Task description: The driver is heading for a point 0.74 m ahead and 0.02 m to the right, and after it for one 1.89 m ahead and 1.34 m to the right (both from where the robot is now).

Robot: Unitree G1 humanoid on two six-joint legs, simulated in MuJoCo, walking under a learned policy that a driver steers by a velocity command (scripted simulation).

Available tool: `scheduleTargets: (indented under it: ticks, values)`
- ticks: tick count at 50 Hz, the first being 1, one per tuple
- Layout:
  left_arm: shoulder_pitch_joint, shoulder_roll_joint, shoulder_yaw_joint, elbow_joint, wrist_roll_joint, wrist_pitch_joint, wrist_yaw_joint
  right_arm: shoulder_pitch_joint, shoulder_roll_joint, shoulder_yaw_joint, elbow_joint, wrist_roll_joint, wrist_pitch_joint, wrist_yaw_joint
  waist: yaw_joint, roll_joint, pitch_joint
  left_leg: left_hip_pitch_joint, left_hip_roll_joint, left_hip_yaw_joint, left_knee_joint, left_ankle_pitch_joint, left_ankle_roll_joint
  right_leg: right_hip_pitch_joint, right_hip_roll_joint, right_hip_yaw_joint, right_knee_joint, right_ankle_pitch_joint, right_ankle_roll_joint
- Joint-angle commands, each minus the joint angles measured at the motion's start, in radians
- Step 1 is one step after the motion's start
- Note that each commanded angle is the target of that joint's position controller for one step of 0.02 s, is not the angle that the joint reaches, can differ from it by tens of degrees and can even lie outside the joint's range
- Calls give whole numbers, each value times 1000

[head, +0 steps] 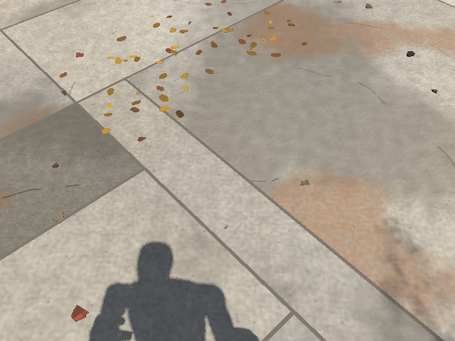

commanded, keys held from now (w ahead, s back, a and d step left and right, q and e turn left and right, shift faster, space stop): w+e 0.30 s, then w+q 0.64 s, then w+e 0.06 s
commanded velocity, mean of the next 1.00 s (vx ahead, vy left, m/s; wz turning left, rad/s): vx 0.50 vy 0.00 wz -0.03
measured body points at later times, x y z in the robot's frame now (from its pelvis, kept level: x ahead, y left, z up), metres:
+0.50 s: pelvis +0.26 -0.07 +0.00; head +0.28 -0.09 +0.45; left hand +0.33 +0.18 -0.13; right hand +0.32 -0.35 -0.13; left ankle +0.41 +0.07 -0.67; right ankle +0.21 -0.10 -0.74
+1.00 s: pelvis +0.54 -0.07 +0.00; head +0.56 -0.07 +0.45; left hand +0.67 +0.18 -0.12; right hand +0.57 -0.35 -0.14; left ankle +0.53 -0.03 -0.74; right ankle +0.59 -0.24 -0.67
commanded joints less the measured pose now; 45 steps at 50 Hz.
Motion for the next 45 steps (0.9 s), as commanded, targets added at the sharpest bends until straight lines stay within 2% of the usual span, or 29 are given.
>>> scheduleTargets:
  ticks: [1, 4, 6, 8, 9, 10, 11, 12, 13, 14, 15, 16, 18, 20, 22, 27, 32, 33, 35, 36, 37, 38, 39, 40, 41, 42, 43, 44, 45]
  values:
    - [-105, -3, -18, -91, 1, -10, -15, -7, -122, -19, -51, 0, -14, -7, 9, 113, 60, -40, 273, -74, -111, 385, 87, 28, 3, -54, -148, 59, -11]
    - [-166, 11, -18, -121, 6, -11, -18, 41, -140, -25, -29, -2, 1, -15, -7, 111, 72, 63, 300, -36, -69, 467, 83, 44, 21, -96, -235, -26, -43]
    - [-155, 21, -13, -125, 11, -10, -13, 48, -159, -29, -20, -4, 15, -21, 6, 124, 53, 114, 305, 3, 25, 703, 74, 112, 67, -133, -277, -123, -76]
    - [-39, 47, 2, -97, 13, -13, -3, 47, -193, -38, -16, -4, 34, -24, 56, 145, -23, 136, 305, 32, 244, 951, 67, 262, 144, -161, -310, -220, -118]
    - [94, 69, 17, -57, 16, -23, 5, 38, -203, -40, -22, 1, 44, -22, 111, 125, -100, 79, 296, 47, 443, 913, 54, 433, 180, -155, -377, -203, -147]
    - [265, 139, 46, -7, 28, -29, 22, 28, -192, -37, -48, 0, 47, -19, 184, 46, -205, -121, 272, 50, 730, 647, 19, 695, 91, 5, -436, -265, -195]
    - [255, 257, 73, -23, 21, -27, 37, 54, -64, -11, -127, 7, 39, 6, 111, -199, -281, -596, 94, 17, 1085, -272, -45, 1015, -226, 524, -489, -301, -331]
    - [308, 261, 74, -40, -4, -12, 45, -80, -157, -31, -166, 2, 24, 11, 170, -64, -313, -728, 27, -205, 1192, -299, -51, 1016, -273, 760, -629, -284, -361]
    - [258, 233, 67, -20, -10, -8, 54, -164, -150, -27, -194, 12, 12, 15, 145, -14, -162, -794, 90, -246, 1150, -169, -38, 918, -242, 576, -644, -180, -326]
    - [206, 180, 55, -20, -20, -14, 57, -148, -140, -22, -184, 15, 1, 13, 96, 34, -82, -734, 124, -244, 1046, -88, -35, 774, -203, 471, -657, -41, -287]
    - [155, 149, 46, -28, -23, -23, 58, -132, -138, -24, -169, 2, 8, 10, 52, 67, -44, -662, 145, -250, 977, -70, -40, 673, -148, 390, -668, 68, -253]
    - [119, 110, 32, -32, -27, -33, 60, -83, -124, -20, -153, -15, 28, 12, 12, 64, -52, -589, 157, -251, 935, -64, -48, 613, -114, 315, -683, 140, -234]
    - [140, 78, 16, -17, -29, -62, 54, -41, -96, -15, -129, -28, 64, 23, -9, 52, -67, -522, 155, -232, 881, -52, -56, 566, -86, 239, -709, 249, -218]
    - [192, 98, 17, 15, -29, -79, 50, -78, -88, -14, -134, -22, 77, 33, 0, 30, -36, -547, 159, -217, 820, 19, -56, 552, -70, 181, -743, 283, -190]
    - [243, 108, 16, 36, -26, -83, 49, -160, -98, -16, -155, -12, 83, 37, 29, 16, 0, -619, 161, -215, 758, 105, -48, 583, -64, 145, -766, 299, -145]
    - [304, 97, 1, 66, -16, -92, 55, -288, -94, -11, -184, 5, 79, 43, 74, -4, 41, -690, 100, -246, 599, 251, -15, 678, -65, 48, -790, 318, -69]
    - [348, 77, -19, 106, -9, -95, 79, -398, -75, 6, -221, -5, 71, 51, 98, 1, 82, -688, 48, -170, 431, 251, 22, 797, -97, -33, -774, 477, -48]
    - [349, 80, -22, 114, -8, -95, 84, -405, -70, 9, -228, -6, 69, 52, 94, -2, 79, -657, 32, -144, 395, 225, 35, 816, -103, -54, -746, 567, -42]
    - [339, 109, -21, 122, -5, -94, 96, -362, -80, 6, -221, -5, 69, 46, 63, -33, 35, -546, -28, -86, 361, 133, 71, 849, -113, -87, -627, 891, -25]
    - [332, 127, -17, 125, -3, -91, 104, -303, -92, 1, -205, -7, 68, 42, 34, -54, 0, -486, -58, -69, 358, 78, 92, 866, -123, -96, -533, 1034, -18]
    - [315, 147, -11, 121, 1, -83, 108, -195, -115, -9, -173, -8, 65, 37, -15, -66, -52, -384, -80, -73, 339, 37, 117, 853, -132, -101, -386, 1086, -16]
    - [291, 165, -6, 110, 0, -77, 107, -52, -147, -25, -129, -14, 58, 33, -81, -65, -118, -218, -86, -108, 273, 47, 150, 783, -130, -110, -189, 996, -15]
    - [234, 164, -8, 75, -11, -82, 101, 96, -207, -49, -95, -30, 55, 24, -169, -1, -194, 16, 34, -278, 207, 38, 220, 579, -85, -141, 115, 677, -11]
    - [305, 46, -28, 25, -19, -92, 75, 81, -314, -78, -99, -29, 64, 16, -67, 261, -259, 336, 333, -796, 195, 150, 400, 106, 144, -121, 515, -379, 40]
    - [221, 108, -19, 4, -2, -104, 67, 50, -281, -76, -96, 20, 70, 24, -84, 119, -274, 336, 342, -957, 81, 100, 431, -40, 140, 83, 599, -431, 18]
    - [161, 109, -22, -30, -12, -119, 58, -30, -248, -68, -111, 21, 74, 21, -49, 83, -124, 189, 327, -816, 34, 86, 388, -83, 71, 106, 527, -322, 14]
    - [152, 117, -21, -34, -15, -126, 55, -78, -183, -54, -117, 15, 75, 22, -11, 8, -51, 57, 290, -732, -3, 144, 342, -39, 39, 87, 441, -271, 18]
    - [152, 108, -20, -33, -7, -114, 56, -108, -155, -45, -121, 13, 71, 19, 25, -20, -1, -50, 243, -656, -18, 231, 305, 11, 17, 80, 375, -263, 32]
    - [169, 96, -24, -39, 8, -92, 54, -121, -139, -37, -120, 16, 65, 14, 54, -8, 4, -122, 199, -595, -34, 286, 284, 69, 4, 76, 322, -263, 53]
Velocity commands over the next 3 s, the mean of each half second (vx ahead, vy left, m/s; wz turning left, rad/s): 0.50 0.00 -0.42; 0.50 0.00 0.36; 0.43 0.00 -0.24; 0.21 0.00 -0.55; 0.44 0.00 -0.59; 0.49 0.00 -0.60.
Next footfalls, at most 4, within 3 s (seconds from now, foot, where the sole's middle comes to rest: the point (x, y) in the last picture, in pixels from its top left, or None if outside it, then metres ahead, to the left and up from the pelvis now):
0.20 right None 0.24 -0.11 -0.78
0.78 left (238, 313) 0.57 -0.03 -0.78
1.30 right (280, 223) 0.88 -0.19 -0.78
1.88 left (236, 190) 1.03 -0.05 -0.78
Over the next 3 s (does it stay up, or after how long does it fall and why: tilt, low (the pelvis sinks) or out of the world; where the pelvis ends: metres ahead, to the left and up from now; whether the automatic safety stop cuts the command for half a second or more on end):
stays up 1.31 -0.49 -0.03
